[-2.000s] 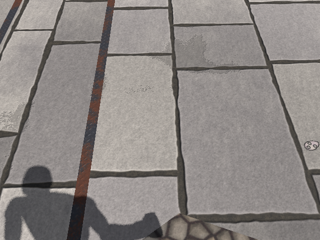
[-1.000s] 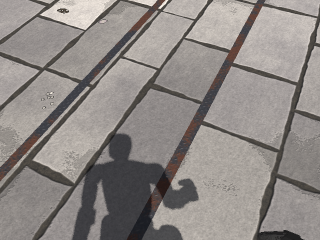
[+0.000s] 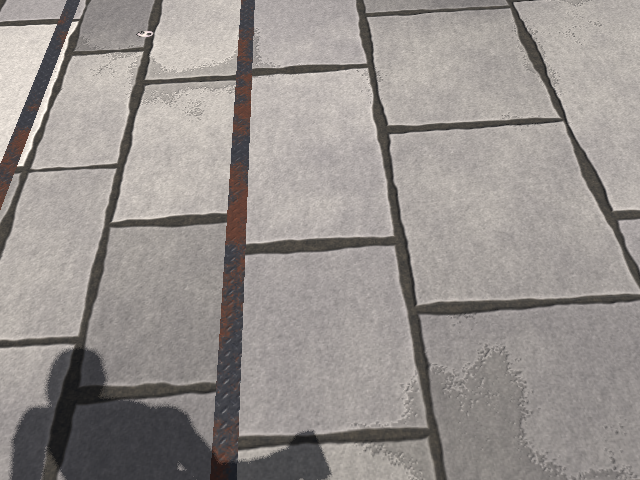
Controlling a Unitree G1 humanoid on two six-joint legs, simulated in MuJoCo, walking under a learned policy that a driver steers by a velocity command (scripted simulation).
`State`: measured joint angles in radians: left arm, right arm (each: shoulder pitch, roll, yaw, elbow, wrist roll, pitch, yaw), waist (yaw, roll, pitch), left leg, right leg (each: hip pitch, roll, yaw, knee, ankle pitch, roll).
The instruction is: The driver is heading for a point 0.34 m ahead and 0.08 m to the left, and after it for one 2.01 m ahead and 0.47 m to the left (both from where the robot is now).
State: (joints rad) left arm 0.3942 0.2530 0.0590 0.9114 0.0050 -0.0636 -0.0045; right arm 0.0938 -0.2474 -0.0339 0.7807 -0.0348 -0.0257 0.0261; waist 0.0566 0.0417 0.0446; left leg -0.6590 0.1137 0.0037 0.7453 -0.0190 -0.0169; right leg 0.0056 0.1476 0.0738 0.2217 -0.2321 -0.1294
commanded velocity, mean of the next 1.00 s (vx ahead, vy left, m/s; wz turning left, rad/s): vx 0.20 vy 0.00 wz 0.33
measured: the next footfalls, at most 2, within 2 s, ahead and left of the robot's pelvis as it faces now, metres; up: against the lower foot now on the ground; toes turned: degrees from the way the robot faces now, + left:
left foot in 0.16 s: +0.27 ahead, +0.12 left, +0.00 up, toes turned +6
right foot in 0.78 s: +0.39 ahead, -0.03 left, +0.00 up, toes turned +27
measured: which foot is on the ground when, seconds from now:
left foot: up 0.00-0.14, down 0.16-0.78, up 0.80-1.00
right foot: down 0.00-0.16, up 0.18-0.76, down 0.78-1.00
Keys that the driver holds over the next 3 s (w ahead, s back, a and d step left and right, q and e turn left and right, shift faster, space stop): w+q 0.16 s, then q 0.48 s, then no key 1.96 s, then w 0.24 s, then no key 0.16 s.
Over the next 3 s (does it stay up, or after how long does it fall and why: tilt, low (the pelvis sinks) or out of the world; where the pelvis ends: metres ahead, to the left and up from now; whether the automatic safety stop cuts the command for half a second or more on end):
stays up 0.39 0.04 -0.01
